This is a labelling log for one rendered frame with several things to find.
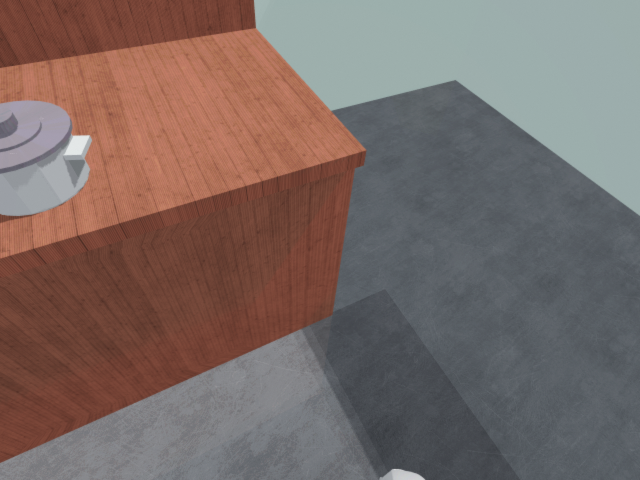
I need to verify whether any lid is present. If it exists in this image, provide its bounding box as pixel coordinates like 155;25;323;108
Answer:
0;100;73;174

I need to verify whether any pot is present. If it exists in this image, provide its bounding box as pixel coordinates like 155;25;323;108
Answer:
0;134;92;216

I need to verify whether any table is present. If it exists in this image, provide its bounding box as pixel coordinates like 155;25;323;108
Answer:
0;0;367;463

